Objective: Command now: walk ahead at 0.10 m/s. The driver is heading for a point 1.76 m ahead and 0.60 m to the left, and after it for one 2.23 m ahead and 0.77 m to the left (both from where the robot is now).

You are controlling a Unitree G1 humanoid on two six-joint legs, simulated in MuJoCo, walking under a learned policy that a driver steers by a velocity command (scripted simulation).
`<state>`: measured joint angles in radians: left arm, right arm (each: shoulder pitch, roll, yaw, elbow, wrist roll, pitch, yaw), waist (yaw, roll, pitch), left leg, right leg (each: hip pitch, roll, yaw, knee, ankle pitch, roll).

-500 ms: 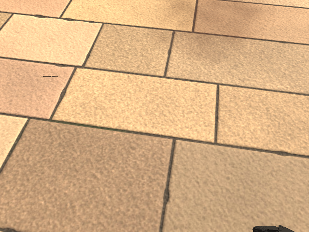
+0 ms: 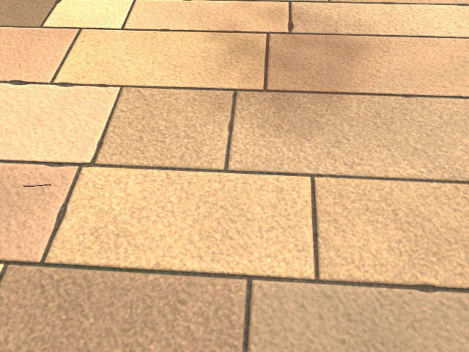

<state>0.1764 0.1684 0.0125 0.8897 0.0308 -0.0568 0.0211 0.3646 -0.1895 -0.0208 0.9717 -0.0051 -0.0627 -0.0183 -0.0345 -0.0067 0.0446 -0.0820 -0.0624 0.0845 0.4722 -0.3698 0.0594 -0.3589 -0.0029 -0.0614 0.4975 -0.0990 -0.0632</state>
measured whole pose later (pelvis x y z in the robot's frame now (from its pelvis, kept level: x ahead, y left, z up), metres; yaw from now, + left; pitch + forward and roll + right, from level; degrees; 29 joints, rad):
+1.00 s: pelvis +0.04 +0.03 +0.01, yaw +0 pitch -2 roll +0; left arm 0.30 0.13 0.00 1.16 0.01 -0.01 0.04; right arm 0.34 -0.12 0.01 1.13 -0.01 -0.02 -0.04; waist 0.01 0.00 0.02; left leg -0.09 -0.03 0.02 0.39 -0.27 0.03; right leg -0.21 -0.01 -0.04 0.39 -0.15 -0.01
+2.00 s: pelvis +0.44 +0.02 +0.00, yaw +15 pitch +0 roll +1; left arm 0.21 0.19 0.04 0.91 0.03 -0.09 0.00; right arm 0.28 -0.24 -0.08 1.00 -0.01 -0.05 0.00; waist -0.01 0.00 0.06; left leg -0.24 -0.17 0.06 0.42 -0.18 0.17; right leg -0.49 -0.08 0.02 1.22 -0.31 -0.02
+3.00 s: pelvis +0.92 +0.25 +0.00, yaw +43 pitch +1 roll -1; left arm 0.38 0.23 0.04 0.90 0.01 -0.05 -0.01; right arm 0.15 -0.22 -0.03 0.80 -0.03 -0.06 0.02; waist 0.04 -0.01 0.04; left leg -0.34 -0.04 0.07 0.51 -0.19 0.08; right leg -0.31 -0.06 -0.06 1.10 -0.40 -0.04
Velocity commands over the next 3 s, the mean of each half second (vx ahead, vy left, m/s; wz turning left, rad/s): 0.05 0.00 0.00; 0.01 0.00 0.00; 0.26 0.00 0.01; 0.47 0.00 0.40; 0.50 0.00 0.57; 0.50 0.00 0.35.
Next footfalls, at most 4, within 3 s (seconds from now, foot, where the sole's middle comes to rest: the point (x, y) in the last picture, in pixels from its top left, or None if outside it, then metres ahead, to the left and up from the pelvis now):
0.26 left None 0.05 0.13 -0.77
1.84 left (226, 350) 0.49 0.05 -0.77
2.38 right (233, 232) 0.88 0.02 -0.77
2.88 left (134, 221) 0.94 0.36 -0.77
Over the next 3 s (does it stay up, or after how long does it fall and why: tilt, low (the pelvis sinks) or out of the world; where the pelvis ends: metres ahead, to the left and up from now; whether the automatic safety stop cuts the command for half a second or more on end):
stays up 0.92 0.25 0.00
